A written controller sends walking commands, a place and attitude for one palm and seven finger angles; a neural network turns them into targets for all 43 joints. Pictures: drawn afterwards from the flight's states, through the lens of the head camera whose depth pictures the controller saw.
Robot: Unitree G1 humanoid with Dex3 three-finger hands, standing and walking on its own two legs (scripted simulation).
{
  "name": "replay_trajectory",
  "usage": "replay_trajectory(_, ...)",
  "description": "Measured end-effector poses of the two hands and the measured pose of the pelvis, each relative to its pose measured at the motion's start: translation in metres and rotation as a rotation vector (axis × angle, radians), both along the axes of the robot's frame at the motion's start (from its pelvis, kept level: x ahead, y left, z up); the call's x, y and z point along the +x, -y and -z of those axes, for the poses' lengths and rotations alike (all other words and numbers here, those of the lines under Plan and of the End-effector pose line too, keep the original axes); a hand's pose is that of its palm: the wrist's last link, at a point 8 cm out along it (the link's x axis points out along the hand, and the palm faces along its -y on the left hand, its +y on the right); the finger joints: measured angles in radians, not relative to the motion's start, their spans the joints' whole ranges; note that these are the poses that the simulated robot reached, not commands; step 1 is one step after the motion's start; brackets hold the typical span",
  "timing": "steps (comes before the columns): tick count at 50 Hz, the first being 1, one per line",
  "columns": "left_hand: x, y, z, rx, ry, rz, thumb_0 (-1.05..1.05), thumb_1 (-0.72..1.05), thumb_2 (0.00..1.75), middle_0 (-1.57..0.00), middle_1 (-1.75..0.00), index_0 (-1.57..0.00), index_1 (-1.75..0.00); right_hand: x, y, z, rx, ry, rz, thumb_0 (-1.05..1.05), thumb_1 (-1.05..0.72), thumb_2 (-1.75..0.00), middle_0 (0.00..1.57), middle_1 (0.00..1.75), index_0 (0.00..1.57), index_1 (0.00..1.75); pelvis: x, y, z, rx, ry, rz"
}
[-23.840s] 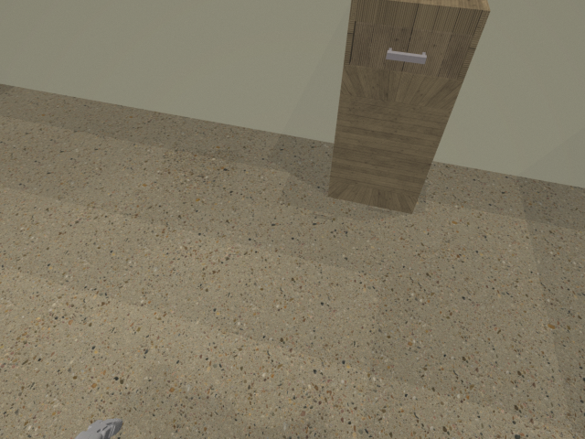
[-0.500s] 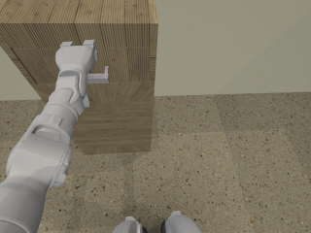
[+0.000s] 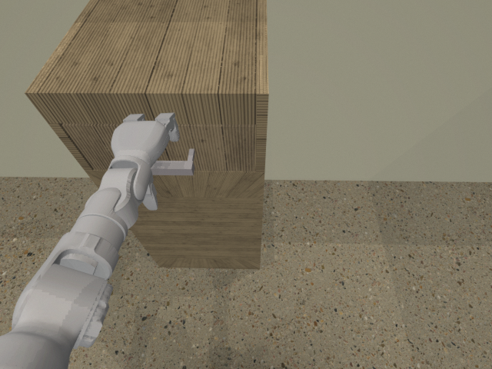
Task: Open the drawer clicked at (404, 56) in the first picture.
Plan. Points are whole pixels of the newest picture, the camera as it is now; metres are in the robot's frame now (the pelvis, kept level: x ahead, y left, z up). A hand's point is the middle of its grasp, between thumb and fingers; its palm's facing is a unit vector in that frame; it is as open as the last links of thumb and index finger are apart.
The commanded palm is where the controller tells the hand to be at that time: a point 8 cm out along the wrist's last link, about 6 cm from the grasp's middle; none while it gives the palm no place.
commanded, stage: re-aim the fingers above the handle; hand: left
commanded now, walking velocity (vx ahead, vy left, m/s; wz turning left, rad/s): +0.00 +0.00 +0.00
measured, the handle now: (163, 160) +0.51 +0.18 -0.01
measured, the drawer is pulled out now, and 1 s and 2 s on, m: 0.00 0.00 0.00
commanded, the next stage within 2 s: none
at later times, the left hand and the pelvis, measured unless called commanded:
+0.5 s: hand (154, 157) +0.46 +0.17 +0.06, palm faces -0.03 -0.05 -1.00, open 13.6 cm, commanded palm +0.44 +0.17 +0.12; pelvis +0.00 -0.01 +0.00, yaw -1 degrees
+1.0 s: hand (158, 158) +0.46 +0.16 +0.06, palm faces -0.02 -0.03 -1.00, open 13.6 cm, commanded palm +0.45 +0.18 +0.11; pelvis -0.01 -0.01 +0.00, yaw -2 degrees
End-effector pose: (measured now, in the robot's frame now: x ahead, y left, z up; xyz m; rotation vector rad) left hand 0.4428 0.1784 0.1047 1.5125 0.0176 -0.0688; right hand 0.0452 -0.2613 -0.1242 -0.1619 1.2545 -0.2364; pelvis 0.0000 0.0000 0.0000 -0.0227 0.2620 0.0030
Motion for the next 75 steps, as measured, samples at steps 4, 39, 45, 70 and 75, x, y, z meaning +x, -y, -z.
replay_trajectory(4,0.0,0.001,-0.001,-0.004,0.006,0.0,0.0,-0.48,0.3,-0.37,-1.21,-0.38,-1.21,0.021,0.002,-0.001,0.007,0.025,-0.015,0.0,-0.9,-0.9,0.2,0.3,0.2,0.3,0.005,0.003,-0.001,0.004,0.002,0.002)
replay_trajectory(39,-0.005,0.013,-0.007,0.019,0.019,0.001,0.0,-0.49,0.3,-0.32,-1.2,-0.32,-1.2,-0.021,0.014,-0.002,-0.006,-0.01,0.07,0.0,-0.9,-0.9,0.2,0.3,0.2,0.3,-0.01,0.01,-0.003,0.018,0.022,0.038)
replay_trajectory(45,-0.003,0.013,-0.007,0.021,0.032,0.003,0.0,-0.49,0.3,-0.34,-1.21,-0.34,-1.22,-0.028,0.013,-0.002,-0.009,-0.016,0.075,0.0,-0.9,-0.9,0.2,0.3,0.2,0.3,-0.012,0.009,-0.002,0.017,0.015,0.038)
replay_trajectory(70,-0.002,0.014,-0.007,0.028,0.042,-0.005,0.0,-0.49,0.3,-0.36,-1.23,-0.35,-1.25,-0.031,0.013,-0.005,-0.034,0.022,0.068,0.0,-0.9,-0.9,0.2,0.3,0.2,0.3,-0.022,0.009,0.001,0.015,0.005,0.038)
replay_trajectory(75,-0.002,0.014,-0.007,0.029,0.043,-0.001,0.0,-0.49,0.3,-0.36,-1.23,-0.35,-1.24,-0.038,0.014,-0.005,-0.04,0.018,0.08,0.0,-0.9,-0.9,0.2,0.3,0.2,0.3,-0.025,0.01,0.002,0.015,0.002,0.044)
